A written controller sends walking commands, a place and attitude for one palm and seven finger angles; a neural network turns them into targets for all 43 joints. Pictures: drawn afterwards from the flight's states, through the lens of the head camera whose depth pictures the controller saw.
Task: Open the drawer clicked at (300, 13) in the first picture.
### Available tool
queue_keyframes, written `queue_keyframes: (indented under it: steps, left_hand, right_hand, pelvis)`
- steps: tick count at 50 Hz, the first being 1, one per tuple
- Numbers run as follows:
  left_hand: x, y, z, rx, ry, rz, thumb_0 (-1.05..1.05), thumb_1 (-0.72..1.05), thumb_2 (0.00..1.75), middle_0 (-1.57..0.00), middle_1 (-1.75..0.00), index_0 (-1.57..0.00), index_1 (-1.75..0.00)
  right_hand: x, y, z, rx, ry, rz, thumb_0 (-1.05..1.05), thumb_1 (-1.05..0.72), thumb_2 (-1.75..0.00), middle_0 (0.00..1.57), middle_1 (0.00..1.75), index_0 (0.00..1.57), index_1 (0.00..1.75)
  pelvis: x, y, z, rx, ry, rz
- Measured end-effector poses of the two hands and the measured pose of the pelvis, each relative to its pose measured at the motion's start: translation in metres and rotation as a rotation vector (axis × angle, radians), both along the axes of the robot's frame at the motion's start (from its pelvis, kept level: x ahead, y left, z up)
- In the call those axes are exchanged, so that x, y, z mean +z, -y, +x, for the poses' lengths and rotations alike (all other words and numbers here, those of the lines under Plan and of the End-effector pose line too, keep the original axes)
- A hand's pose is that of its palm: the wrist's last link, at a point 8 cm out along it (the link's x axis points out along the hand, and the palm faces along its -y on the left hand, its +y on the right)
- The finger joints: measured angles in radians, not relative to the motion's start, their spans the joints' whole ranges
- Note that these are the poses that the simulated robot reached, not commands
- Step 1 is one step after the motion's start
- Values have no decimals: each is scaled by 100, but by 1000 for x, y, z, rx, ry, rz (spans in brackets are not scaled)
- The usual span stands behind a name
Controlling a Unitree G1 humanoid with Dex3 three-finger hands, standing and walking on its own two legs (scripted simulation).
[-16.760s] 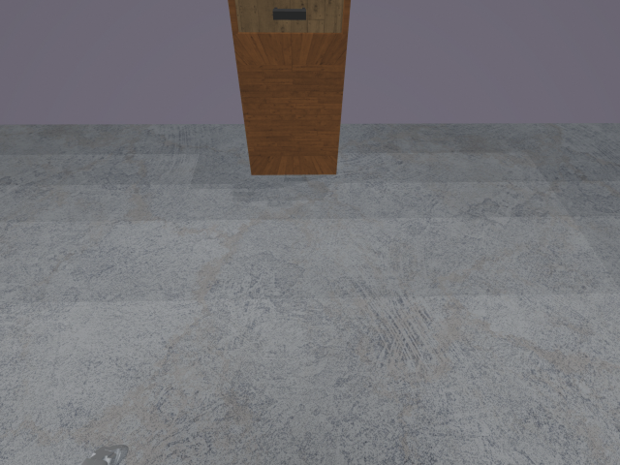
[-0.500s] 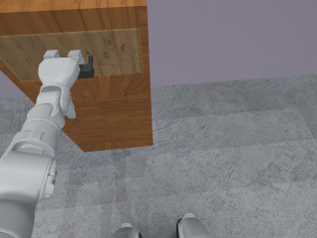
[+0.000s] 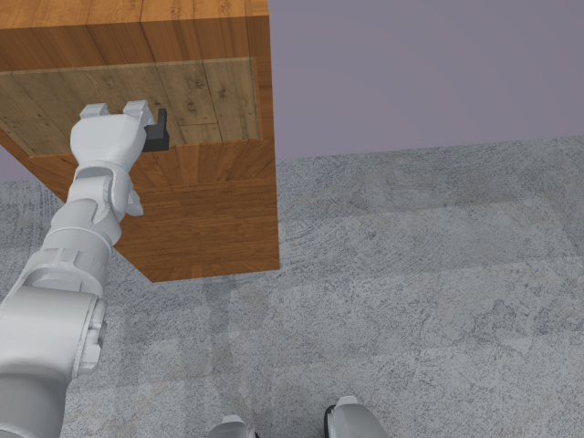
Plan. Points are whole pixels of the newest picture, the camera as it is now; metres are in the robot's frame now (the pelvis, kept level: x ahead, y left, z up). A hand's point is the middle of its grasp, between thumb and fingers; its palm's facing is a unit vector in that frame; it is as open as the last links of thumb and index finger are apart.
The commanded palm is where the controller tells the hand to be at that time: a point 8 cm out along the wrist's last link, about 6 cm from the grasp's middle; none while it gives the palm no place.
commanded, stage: close the thumb around the handle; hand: left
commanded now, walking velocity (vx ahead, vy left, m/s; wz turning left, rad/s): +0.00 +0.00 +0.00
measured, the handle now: (127, 128) +0.55 +0.21 +0.04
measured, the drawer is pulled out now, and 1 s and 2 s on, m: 0.00 0.01 0.11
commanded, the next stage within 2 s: pull the drawer open in 0.50 s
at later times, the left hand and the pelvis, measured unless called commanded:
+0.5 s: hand (126, 164) +0.50 +0.22 +0.02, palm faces -0.05 -0.02 -1.00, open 6.0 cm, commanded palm +0.48 +0.21 +0.07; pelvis +0.02 +0.00 +0.00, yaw +0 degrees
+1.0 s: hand (126, 172) +0.49 +0.21 +0.02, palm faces -0.04 -0.03 -1.00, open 6.1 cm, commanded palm +0.44 +0.21 +0.07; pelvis +0.03 +0.00 +0.01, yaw -1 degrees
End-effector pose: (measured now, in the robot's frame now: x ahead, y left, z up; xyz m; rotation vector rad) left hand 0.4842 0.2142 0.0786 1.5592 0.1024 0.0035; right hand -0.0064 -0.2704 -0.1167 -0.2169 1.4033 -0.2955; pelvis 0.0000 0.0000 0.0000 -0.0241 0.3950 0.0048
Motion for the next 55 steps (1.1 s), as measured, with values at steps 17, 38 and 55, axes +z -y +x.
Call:
queue_keyframes:
  steps: [17,38,55]
  left_hand:
    - [0,-1,1,-12,10,-8,0,53,74,-35,-131,-39,-131]
    - [0,0,-1,-3,10,-1,0,66,77,-32,-135,-36,-135]
    - [-2,0,-25,-12,32,-30,1,68,77,-27,-135,-34,-135]
  right_hand:
    - [1,2,34,20,31,9,0,-91,-90,20,30,21,30]
    - [4,1,30,-5,15,16,0,-91,-90,20,30,20,30]
    - [11,-7,77,0,112,40,0,-91,-90,20,30,20,30]
  pelvis:
    - [4,2,15,2,8,0]
    - [7,1,18,-5,16,1]
    - [16,-4,38,-26,51,0]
